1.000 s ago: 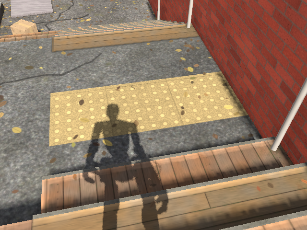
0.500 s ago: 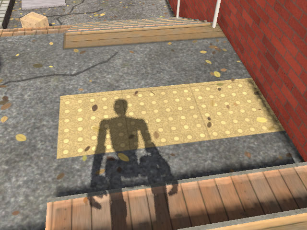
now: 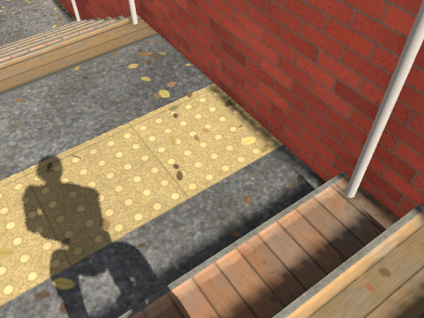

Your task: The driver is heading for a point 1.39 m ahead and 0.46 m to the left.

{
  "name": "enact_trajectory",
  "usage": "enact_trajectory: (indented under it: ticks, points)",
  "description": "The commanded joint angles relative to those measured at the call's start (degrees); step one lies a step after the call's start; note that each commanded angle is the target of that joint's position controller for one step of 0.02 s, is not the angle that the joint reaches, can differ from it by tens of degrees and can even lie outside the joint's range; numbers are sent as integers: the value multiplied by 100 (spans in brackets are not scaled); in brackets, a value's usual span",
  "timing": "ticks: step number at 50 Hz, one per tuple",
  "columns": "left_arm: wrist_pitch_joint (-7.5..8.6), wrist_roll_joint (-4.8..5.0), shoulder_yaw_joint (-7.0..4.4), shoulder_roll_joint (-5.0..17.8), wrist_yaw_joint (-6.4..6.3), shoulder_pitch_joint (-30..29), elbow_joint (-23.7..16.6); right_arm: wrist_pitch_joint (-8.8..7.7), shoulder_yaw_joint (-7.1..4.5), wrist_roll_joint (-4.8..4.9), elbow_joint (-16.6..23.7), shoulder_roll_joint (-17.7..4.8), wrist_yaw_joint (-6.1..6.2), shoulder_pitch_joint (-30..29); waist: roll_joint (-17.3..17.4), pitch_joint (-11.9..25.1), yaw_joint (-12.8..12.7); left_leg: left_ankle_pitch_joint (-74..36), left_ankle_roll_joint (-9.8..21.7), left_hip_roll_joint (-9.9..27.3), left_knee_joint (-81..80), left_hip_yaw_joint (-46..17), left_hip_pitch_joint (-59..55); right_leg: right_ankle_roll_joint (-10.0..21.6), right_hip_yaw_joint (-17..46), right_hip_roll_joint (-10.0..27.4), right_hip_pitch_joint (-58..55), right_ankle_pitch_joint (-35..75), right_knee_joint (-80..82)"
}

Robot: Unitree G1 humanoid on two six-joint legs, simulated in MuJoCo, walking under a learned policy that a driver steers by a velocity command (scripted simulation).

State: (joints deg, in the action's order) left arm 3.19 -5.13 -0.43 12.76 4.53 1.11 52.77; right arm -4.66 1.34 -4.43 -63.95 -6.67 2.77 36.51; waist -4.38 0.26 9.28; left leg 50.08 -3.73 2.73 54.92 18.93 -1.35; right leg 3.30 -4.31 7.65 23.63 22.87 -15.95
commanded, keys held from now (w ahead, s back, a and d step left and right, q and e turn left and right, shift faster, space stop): e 0.08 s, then q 0.78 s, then w+q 0.14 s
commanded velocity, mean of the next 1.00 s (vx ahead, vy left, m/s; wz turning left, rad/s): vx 0.04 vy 0.00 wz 0.23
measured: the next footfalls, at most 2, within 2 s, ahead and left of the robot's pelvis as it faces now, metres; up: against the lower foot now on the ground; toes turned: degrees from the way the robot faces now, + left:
left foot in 0.32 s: +0.20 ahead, +0.14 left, +0.00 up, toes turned +1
right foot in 0.66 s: +0.19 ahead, -0.07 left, +0.00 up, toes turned +5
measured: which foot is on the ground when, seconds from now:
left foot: down 0.00-0.02, up 0.04-0.30, down 0.32-0.68, up 0.70-1.00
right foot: down 0.00-0.38, up 0.40-0.64, down 0.66-1.00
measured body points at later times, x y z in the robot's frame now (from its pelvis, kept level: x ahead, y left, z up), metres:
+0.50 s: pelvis +0.12 +0.03 -0.05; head +0.14 +0.03 +0.40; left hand +0.25 +0.29 -0.17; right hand +0.17 -0.23 -0.17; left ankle +0.15 +0.13 -0.77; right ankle +0.12 -0.09 -0.74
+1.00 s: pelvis +0.16 +0.01 -0.03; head +0.18 +0.00 +0.42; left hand +0.13 +0.27 -0.14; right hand +0.32 -0.20 -0.16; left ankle +0.13 +0.18 -0.68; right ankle +0.15 -0.07 -0.77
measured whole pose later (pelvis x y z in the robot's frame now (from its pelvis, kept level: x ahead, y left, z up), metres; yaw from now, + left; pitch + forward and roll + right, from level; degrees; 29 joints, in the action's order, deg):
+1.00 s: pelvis +0.16 +0.01 -0.03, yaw +18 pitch +6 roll +0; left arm 5.7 -3.7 -3.2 11.5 0.4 20.5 45.9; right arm -3.2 -3.9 -4.0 -48.3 -13.5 -2.4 16.7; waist 2.0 5.0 -2.9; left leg 6.7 -3.0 2.6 65.7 -4.9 40.5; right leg 4.2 -13.3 0.6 11.5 -13.1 -18.2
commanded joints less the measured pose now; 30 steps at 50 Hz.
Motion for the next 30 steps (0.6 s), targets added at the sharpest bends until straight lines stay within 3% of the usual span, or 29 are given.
enact_trajectory:
  ticks: [1, 2, 3, 4, 5, 6, 7, 8, 9, 10, 11, 12, 13, 14, 15, 16, 17, 18, 19, 20, 21, 22, 23, 25, 26, 27, 28, 30]
  points:
    - [122, 36, -496, 1224, -321, 2153, 302, 157, -133, -101, 370, -648, -383, 8, -209, 1389, -1170, -3021, 70, 459, 1783, -706, 2776, 844, -96, 148, -4949, 2658, -1039]
    - [-21, 111, -700, 1857, -381, 3336, 535, 115, 35, -130, 987, -115, -559, 216, -1279, 3530, -1238, 509, -509, 68, 4502, -1026, 3932, 2469, 1633, 1577, -7718, 4871, -2472]
    - [-59, 109, -701, 1514, -407, 4054, 666, 46, -170, 251, 1653, -867, -625, -1517, -407, 3366, -2164, 925, -605, -33, 5634, -1598, 5370, 2438, 2420, 1742, -7840, 4366, -2052]
    - [39, 127, -718, 1405, -505, 3440, 409, -118, -195, 397, 2086, -893, -590, -2418, 14, 2480, -2028, 928, -502, 260, 5397, -1875, 6145, 2149, 2190, 1676, -6633, 3275, -1911]
    - [87, 208, -600, 1016, -467, 2504, 136, -178, -205, 368, 2193, -1036, -509, -2493, 450, 1740, -1607, 693, -268, 582, 4922, -1978, 6048, 1950, 2005, 1703, -4809, 1829, -1458]
    - [81, 119, -539, 890, -370, 2122, -50, -187, -234, 220, 1964, -1161, -387, -2106, 870, 970, -1222, 396, -145, 940, 3919, -2161, 4896, 1959, 1568, 1763, -2686, 2064, -1259]
    - [169, 175, -505, 886, -272, 1676, -229, -125, -236, 136, 1811, -1018, -279, -1591, 603, 276, -629, -316, -114, 829, 3034, -2025, 4084, 1956, 1148, 1495, -882, 1865, -840]
    - [287, 236, -454, 725, -261, 1599, -278, -10, -201, 120, 1594, -785, -238, -1010, 212, 145, -421, -1323, -102, 704, 2758, -2032, 3319, 1885, 981, 1219, 320, 1331, -395]
    - [402, 277, -371, 622, -194, 1327, -435, 70, -213, 174, 1222, -673, -333, -354, 332, 128, -242, -2643, -10, 545, 1764, -2089, 2717, 1719, 792, 942, 1056, 184, -206]
    - [461, 329, -326, 617, -107, 829, -560, 105, -220, 214, 864, -482, -517, 113, 490, 78, 93, -3505, -73, 540, 605, -1855, 1999, 1317, 322, 546, 1593, -535, -184]
    - [438, 312, -252, 541, 12, 707, -542, 150, -224, 167, 566, -426, -740, 344, 427, 4, 163, -4318, -154, 489, 253, -1720, 1383, 984, 197, 367, 2072, -870, -293]
    - [147, 627, -288, 453, -298, 935, -407, 403, -115, 576, 943, -120, -425, -614, -341, 769, -293, -4565, 126, -30, -312, -1420, 1404, 703, 243, 407, 732, -770, -511]
    - [-34, 703, -234, 483, -378, 1010, -435, 548, -114, 605, 1133, -249, -350, -1095, -528, 838, -423, -4425, 168, -19, -293, -1553, 1358, 631, 320, 548, 639, -684, -524]
    - [152, 232, -135, 530, 33, 838, -377, 292, -321, 201, 860, -802, -687, -269, 542, -244, 49, -5005, -84, 494, -288, -2028, 786, 661, 672, 875, 2010, -1874, -739]
    - [157, 309, -152, 548, 189, 710, -332, 54, -443, 188, 785, -990, -789, -172, 601, 18, 101, -4927, -157, 307, -560, -1871, 427, 494, 501, 677, 1931, -2685, -1121]
    - [109, 369, -175, 656, 200, 808, -261, -137, -517, 174, 869, -1162, -838, -358, 500, 98, -107, -4890, -31, 120, -742, -1673, 400, 331, 153, 309, 1762, -3182, -1526]
    - [31, 539, -346, 833, 43, 1462, -311, -282, -656, 217, 1433, -1878, -724, -1619, 1159, 85, -859, -6045, 478, 298, -1852, -2051, 1393, 127, 50, -7, 772, -4561, -1563]
    - [-12, 583, -486, 1098, -261, 1786, -401, -320, -768, 223, 1928, -2187, -569, -2683, 1517, 182, -1214, -5591, 1164, 593, -2542, -2513, 1785, -129, -315, -384, 429, -5171, -1965]
    - [-8, 582, -450, 891, -544, 1497, -600, -325, -780, 325, 2127, -2087, -462, -2903, 1503, 383, -1075, -4774, 1702, 862, -3004, -2967, 1806, -350, -619, -693, 347, -5153, -2466]
    - [-9, 552, -419, 744, -698, 908, -879, -320, -803, 376, 1996, -1951, -411, -2433, 1632, 249, -723, -3357, 2044, 1136, -3459, -3913, 1963, -383, -517, -966, 714, -5397, -2779]
    - [5, 490, -364, 533, -799, 696, -897, -289, -823, 441, 1864, -1834, -331, -1905, 1557, 183, -481, -3048, 2301, 1310, -3705, -4561, 1709, -344, -197, -1003, 1026, -5405, -3099]
    - [25, 465, -287, 306, -875, 758, -904, -279, -858, 378, 1803, -1826, -268, -1528, 1628, 206, -340, -3624, 2561, 1536, -3766, -4972, 1454, -392, 230, -967, 1272, -5565, -3788]
    - [36, 457, -223, 181, -896, 915, -840, -269, -877, 309, 1812, -1725, -189, -1426, 1519, 230, -303, -4332, 2701, 1686, -3672, -5022, 1329, -485, 504, -859, 1483, -5839, -4358]
    - [62, 357, -84, -17, -866, 839, -947, -204, -842, 238, 1803, -1420, -45, -1554, 816, 215, -427, -4536, 2296, 1284, -3506, -4516, 1217, -575, 421, -787, 1524, -5426, -3558]
    - [63, 315, -55, -23, -821, 960, -929, -107, -853, 231, 1930, -1419, -20, -1777, 772, 323, -514, -4505, 2178, 1031, -3519, -4274, 1402, -562, 255, -911, 1136, -5011, -2999]
    - [51, 334, -50, -27, -772, 1122, -905, -48, -876, 196, 2064, -1466, -40, -2089, 936, 382, -659, -4459, 2135, 905, -3577, -4130, 1775, -523, 188, -1003, 562, -4680, -2702]
    - [26, 341, -84, 71, -721, 1308, -876, -28, -891, 164, 2166, -1518, -72, -2295, 1087, 422, -784, -4392, 2133, 866, -3670, -4117, 2159, -458, 175, -1061, 16, -4437, -2676]
    - [-28, 385, -165, 280, -637, 1696, -847, -18, -906, 144, 2284, -1528, -101, -2508, 1061, 438, -976, -4233, 2099, 765, -3668, -4132, 2431, -304, 210, -1128, -672, -4241, -1911]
